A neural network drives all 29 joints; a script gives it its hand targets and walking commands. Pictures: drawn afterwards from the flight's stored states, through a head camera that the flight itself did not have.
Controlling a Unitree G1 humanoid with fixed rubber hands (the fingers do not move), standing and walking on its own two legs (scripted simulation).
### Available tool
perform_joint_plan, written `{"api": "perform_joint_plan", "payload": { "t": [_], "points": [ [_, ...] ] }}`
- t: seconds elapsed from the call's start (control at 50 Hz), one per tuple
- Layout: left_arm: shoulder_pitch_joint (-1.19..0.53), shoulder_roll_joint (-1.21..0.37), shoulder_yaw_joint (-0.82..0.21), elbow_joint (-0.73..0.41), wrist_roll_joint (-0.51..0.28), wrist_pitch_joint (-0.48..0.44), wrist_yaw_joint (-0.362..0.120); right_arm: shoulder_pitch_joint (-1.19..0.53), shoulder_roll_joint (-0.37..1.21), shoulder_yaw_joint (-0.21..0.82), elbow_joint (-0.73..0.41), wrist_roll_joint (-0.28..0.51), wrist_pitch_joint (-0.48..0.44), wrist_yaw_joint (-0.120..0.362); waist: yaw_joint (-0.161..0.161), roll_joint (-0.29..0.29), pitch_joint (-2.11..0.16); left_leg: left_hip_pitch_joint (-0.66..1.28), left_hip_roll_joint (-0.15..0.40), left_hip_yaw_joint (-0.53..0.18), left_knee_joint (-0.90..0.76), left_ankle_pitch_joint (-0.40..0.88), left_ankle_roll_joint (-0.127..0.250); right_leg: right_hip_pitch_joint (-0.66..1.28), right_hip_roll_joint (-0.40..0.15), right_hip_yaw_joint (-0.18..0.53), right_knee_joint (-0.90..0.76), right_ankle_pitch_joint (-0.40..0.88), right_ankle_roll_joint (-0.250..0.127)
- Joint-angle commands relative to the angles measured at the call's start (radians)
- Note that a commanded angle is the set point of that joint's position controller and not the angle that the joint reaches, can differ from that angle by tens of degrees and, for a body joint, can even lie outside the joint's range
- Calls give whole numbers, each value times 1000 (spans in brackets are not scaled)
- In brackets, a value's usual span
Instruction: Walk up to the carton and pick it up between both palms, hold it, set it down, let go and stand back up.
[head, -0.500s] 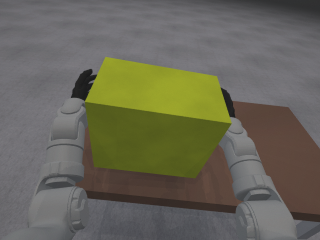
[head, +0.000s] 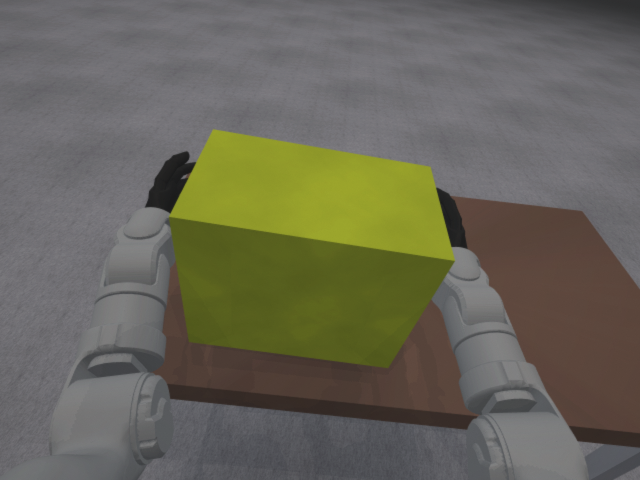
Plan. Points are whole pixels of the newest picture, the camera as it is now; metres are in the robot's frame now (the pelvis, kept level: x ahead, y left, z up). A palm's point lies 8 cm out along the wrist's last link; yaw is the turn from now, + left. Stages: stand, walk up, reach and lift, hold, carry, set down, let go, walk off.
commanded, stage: set down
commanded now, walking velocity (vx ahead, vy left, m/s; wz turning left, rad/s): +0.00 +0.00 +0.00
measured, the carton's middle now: (306, 256) +0.36 +0.01 +0.12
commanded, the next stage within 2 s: none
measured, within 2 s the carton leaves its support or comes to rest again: neither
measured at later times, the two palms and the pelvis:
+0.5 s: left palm (167, 221) +0.40 +0.19 +0.14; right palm (443, 264) +0.35 -0.18 +0.12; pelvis +0.00 +0.00 +0.00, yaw +0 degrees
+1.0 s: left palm (173, 229) +0.40 +0.19 +0.12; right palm (440, 281) +0.34 -0.18 +0.10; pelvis +0.00 +0.00 +0.00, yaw +0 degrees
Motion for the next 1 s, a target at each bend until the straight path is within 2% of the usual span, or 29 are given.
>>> {"api": "perform_joint_plan", "payload": {
  "t": [0.0, 0.02, 0.04, 0.08, 0.12, 0.16, 0.18, 0.2, 0.22, 0.24, 0.26, 0.28, 0.3, 0.36, 0.4, 0.44, 0.52, 0.56, 0.58, 0.64, 0.68, 0.74, 0.76, 0.8, 0.84, 0.86, 0.9, 0.94, 0.98],
  "points": [
    [-762, -631, -474, -183, -129, -112, -163, -877, 669, 335, -505, 31, -113, 84, -59, 42, -520, 111, -54, 83, -33, 143, 23, 289, -17, 45, -72, 518, 97],
    [-701, -631, -446, -120, -107, -102, -170, -845, 646, 319, -457, 30, -103, 84, -63, 47, -444, 92, -56, 86, -39, 112, 29, 282, -24, 51, -79, 506, 99],
    [-723, -643, -472, -176, -124, -111, -173, -850, 664, 343, -511, 32, -116, 83, -58, 33, -514, 111, -52, 92, -35, 152, 24, 301, -18, 49, -72, 559, 106],
    [-689, -617, -423, -110, -96, -102, -174, -832, 649, 321, -479, 21, -112, 76, -47, 28, -454, 68, -56, 91, -51, 104, 34, 304, -27, 56, -77, 535, 107],
    [-717, -628, -437, -95, -105, -102, -185, -809, 644, 286, -436, 0, -110, 75, -87, 37, -428, 92, -50, 88, -52, 76, 31, 259, -26, 50, -92, 473, 98],
    [-719, -592, -397, -62, -84, -102, -197, -800, 643, 266, -414, -23, -97, 74, -79, 20, -382, 68, -42, 93, -72, 50, 37, 282, -27, 47, -95, 448, 101],
    [-758, -602, -430, -106, -110, -114, -200, -830, 660, 293, -467, -15, -113, 73, -79, 17, -450, 72, -43, 97, -64, 77, 33, 290, -26, 45, -91, 481, 107],
    [-771, -599, -419, -81, -101, -122, -195, -817, 658, 293, -442, -24, -114, 76, -74, 31, -447, 54, -42, 96, -77, 43, 38, 274, -27, 44, -95, 413, 101],
    [-782, -618, -439, -84, -99, -127, -195, -807, 659, 269, -414, -35, -112, 78, -95, 48, -425, 53, -41, 90, -75, 50, 29, 258, -21, 35, -91, 393, 97],
    [-798, -623, -458, -141, -121, -138, -191, -834, 677, 301, -480, -9, -129, 78, -65, 53, -508, 84, -36, 92, -55, 93, 28, 260, -17, 36, -85, 421, 92],
    [-757, -625, -438, -64, -112, -133, -189, -821, 666, 279, -451, -22, -123, 76, -72, 62, -426, 65, -42, 98, -68, 61, 32, 240, -25, 41, -103, 424, 92],
    [-769, -629, -445, -80, -109, -138, -192, -841, 684, 302, -477, -24, -137, 76, -62, 38, -474, 64, -39, 94, -62, 85, 31, 262, -22, 36, -87, 443, 95],
    [-780, -625, -428, -51, -103, -143, -195, -841, 675, 276, -459, -44, -135, 77, -69, 41, -448, 61, -41, 92, -72, 49, 36, 233, -26, 38, -96, 405, 97],
    [-796, -650, -475, -81, -131, -157, -185, -885, 689, 311, -545, -22, -158, 70, -64, 63, -544, 67, -41, 94, -44, 88, 22, 266, -17, 42, -75, 484, 96],
    [-762, -646, -439, -47, -110, -168, -185, -801, 695, 295, -462, -51, -148, 69, -69, 37, -452, 53, -46, 98, -56, 54, 30, 252, -25, 49, -85, 454, 99],
    [-778, -625, -412, -35, -91, -169, -195, -766, 687, 256, -387, -61, -142, 75, -72, 56, -401, 57, -39, 99, -67, 18, 34, 222, -29, 47, -105, 361, 90],
    [-726, -617, -395, 22, -93, -166, -204, -787, 670, 256, -411, -64, -148, 81, -64, 26, -380, 40, -35, 103, -75, 12, 38, 224, -24, 40, -109, 341, 89],
    [-758, -632, -409, -3, -94, -180, -203, -782, 667, 242, -376, -57, -150, 85, -74, 64, -373, 57, -32, 100, -78, 29, 26, 191, -17, 36, -118, 295, 78],
    [-774, -624, -428, -24, -101, -189, -200, -791, 670, 258, -417, -53, -163, 85, -65, 71, -420, 57, -28, 101, -68, 38, 23, 199, -17, 34, -108, 318, 76],
    [-751, -643, -435, -3, -107, -200, -199, -764, 688, 258, -408, -77, -166, 78, -86, 64, -433, 65, -36, 101, -64, 33, 23, 197, -20, 38, -104, 353, 83],
    [-760, -647, -443, -43, -115, -211, -194, -783, 711, 296, -445, -56, -182, 77, -60, 55, -477, 62, -34, 99, -50, 66, 25, 225, -20, 40, -84, 402, 88],
    [-712, -663, -455, -32, -121, -225, -186, -772, 722, 329, -495, -48, -190, 71, -60, 32, -514, 47, -35, 93, -50, 86, 34, 239, -19, 48, -76, 454, 93],
    [-718, -639, -435, -27, -107, -223, -189, -735, 701, 310, -467, -51, -186, 71, -63, 59, -484, 40, -40, 97, -49, 80, 29, 251, -29, 55, -78, 470, 94],
    [-713, -621, -406, -33, -95, -227, -199, -723, 736, 319, -448, -66, -187, 66, -39, 29, -453, 7, -43, 104, -49, 64, 39, 278, -38, 64, -66, 497, 103],
    [-695, -619, -385, 3, -79, -224, -203, -704, 723, 298, -412, -75, -195, 64, -52, 28, -414, 13, -36, 98, -62, 45, 39, 263, -39, 56, -69, 462, 107],
    [-687, -631, -401, 2, -90, -221, -202, -740, 719, 323, -488, -62, -203, 64, -43, 28, -457, -8, -43, 100, -54, 56, 41, 287, -43, 67, -65, 510, 104],
    [-636, -630, -393, 18, -76, -220, -203, -725, 706, 332, -490, -53, -210, 61, -42, 34, -433, -8, -42, 94, -56, 75, 43, 291, -39, 62, -71, 524, 103],
    [-627, -647, -395, 13, -72, -219, -201, -682, 691, 307, -459, -74, -204, 63, -66, 41, -415, 24, -36, 91, -58, 80, 35, 262, -34, 49, -70, 504, 99],
    [-615, -631, -389, 12, -67, -227, -203, -681, 691, 310, -472, -66, -218, 60, -55, 56, -420, 32, -39, 99, -58, 67, 32, 263, -36, 48, -71, 494, 99]
  ]
}}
